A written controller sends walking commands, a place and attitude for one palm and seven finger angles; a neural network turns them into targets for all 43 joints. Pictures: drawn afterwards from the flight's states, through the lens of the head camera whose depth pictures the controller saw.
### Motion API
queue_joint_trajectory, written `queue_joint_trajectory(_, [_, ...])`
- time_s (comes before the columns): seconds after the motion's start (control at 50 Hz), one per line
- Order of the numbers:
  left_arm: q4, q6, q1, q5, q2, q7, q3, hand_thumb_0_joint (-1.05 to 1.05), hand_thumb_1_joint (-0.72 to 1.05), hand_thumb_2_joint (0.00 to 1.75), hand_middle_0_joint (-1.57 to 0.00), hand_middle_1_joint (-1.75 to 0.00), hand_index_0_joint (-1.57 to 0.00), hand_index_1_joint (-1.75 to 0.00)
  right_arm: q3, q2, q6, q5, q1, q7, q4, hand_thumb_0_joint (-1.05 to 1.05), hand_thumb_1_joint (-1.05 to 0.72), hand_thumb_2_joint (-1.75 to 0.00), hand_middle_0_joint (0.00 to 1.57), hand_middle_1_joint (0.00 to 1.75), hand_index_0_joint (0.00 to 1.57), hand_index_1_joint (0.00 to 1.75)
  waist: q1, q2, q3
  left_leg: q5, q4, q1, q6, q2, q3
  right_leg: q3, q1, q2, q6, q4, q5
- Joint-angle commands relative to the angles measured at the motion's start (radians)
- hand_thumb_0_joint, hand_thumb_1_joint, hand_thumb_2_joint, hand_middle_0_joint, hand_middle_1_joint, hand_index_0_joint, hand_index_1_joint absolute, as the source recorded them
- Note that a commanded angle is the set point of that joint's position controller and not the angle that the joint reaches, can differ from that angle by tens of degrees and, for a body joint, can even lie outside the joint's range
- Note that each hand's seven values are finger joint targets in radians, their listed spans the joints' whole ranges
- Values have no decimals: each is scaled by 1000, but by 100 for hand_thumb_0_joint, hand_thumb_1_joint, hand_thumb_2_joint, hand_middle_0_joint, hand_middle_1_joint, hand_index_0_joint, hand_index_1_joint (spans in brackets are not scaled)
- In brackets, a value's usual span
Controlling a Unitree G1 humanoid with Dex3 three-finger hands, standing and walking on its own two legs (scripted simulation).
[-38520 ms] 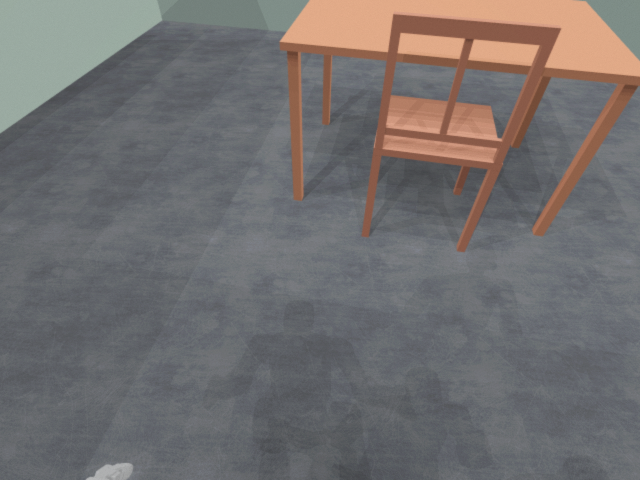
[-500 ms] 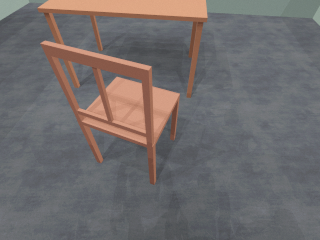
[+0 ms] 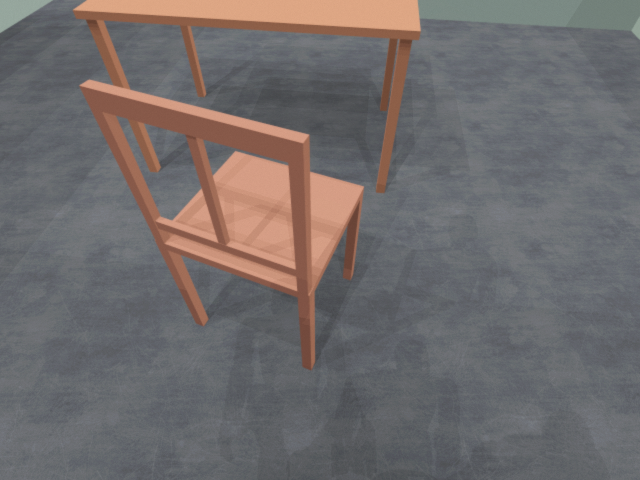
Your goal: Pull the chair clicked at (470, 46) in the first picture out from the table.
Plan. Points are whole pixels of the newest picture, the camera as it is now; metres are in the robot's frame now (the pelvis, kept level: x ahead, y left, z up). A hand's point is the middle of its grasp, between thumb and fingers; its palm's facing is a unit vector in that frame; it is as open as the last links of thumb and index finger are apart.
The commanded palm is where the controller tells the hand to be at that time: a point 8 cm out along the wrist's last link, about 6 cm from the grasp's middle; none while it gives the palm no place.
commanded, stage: look to check the result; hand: left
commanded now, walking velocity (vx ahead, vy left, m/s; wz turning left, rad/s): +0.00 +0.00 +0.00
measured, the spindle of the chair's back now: (210, 194) +0.64 +0.26 -0.08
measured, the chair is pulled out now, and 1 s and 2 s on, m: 0.67 0.67 0.67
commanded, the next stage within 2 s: stand and wait in 0.20 s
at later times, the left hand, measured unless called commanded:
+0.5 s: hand out of the picture +0.00 +0.17 -0.18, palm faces +0.04 -0.98 -0.17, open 7.4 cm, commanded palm none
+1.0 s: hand out of the picture +0.00 +0.17 -0.18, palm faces +0.04 -0.99 -0.17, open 7.3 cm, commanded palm none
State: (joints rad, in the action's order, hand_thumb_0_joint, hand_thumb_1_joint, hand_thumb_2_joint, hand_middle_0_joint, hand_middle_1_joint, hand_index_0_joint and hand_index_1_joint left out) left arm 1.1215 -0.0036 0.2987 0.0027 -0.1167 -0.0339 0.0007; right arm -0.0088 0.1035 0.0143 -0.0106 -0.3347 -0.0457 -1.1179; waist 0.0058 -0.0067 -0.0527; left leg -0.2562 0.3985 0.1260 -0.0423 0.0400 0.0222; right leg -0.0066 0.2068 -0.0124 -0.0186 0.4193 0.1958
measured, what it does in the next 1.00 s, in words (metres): stands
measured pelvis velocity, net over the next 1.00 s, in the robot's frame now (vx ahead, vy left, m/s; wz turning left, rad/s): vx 0.02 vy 0.01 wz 0.00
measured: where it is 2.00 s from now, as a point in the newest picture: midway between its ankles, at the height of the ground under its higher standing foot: outside the picture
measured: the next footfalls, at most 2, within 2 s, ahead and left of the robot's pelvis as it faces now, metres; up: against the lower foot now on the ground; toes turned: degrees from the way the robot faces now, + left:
none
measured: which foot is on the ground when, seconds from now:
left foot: down 0.00-1.00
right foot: down 0.00-1.00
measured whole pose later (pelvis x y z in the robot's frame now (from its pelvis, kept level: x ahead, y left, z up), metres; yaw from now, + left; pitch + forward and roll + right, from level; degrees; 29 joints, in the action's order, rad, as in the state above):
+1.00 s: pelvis +0.02 +0.01 +0.00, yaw +0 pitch -1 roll +0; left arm 1.12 0.00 0.30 0.00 -0.12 -0.04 0.00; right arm -0.01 0.11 0.02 -0.01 -0.33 -0.05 -1.13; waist 0.01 0.00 -0.06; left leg -0.28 0.39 0.09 -0.05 0.05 0.03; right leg 0.00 0.18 0.00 -0.01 0.43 0.22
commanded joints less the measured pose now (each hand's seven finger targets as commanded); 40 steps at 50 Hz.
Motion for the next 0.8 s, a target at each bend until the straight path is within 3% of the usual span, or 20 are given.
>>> queue_joint_trajectory(0.0, [-24,-18,71,3,-81,-8,10,0,90,90,-20,-30,-20,-30,11,76,11,-4,-107,-2,3,0,-90,-90,20,30,20,30,7,6,-25,169,-78,34,-13,-121,-99,93,-18,96,-38,-61,-113])
queue_joint_trajectory(0.28, [-20,-12,62,3,-85,-8,9,0,90,90,-20,-30,-20,-30,8,82,7,-4,-99,-2,-2,0,-90,-90,20,30,20,30,7,-7,-64,138,-94,42,-13,-123,-105,87,-7,94,-36,-66,-66])
queue_joint_trajectory(0.44, [-23,-13,66,2,-87,-8,12,0,90,90,-20,-30,-20,-30,8,86,14,-3,-109,-4,-1,0,-90,-90,20,30,20,30,6,9,-20,215,-82,12,-15,-124,-102,81,-36,98,-36,-49,-128])
queue_joint_trajectory(0.56, [-20,-11,66,2,-82,-9,11,0,90,90,-20,-30,-20,-30,9,80,10,-1,-105,-5,-1,0,-90,-90,20,30,20,30,5,13,-53,183,-87,26,-15,-122,-105,81,-18,96,-37,-56,-100])
queue_joint_trajectory(0.78, [-24,-11,66,1,-85,-9,10,0,90,90,-20,-30,-20,-30,10,83,9,-3,-107,-4,-5,0,-90,-90,20,30,20,30,7,3,-43,184,-87,17,-14,-122,-101,87,-20,95,-36,-55,-98])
